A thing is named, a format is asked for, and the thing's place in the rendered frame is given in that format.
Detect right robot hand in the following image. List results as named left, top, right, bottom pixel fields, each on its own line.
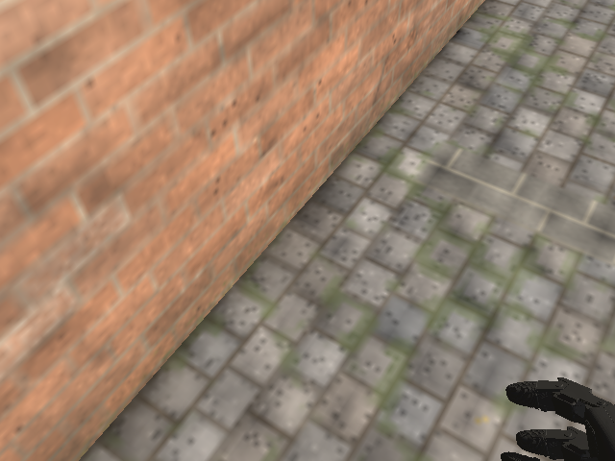
left=501, top=377, right=615, bottom=461

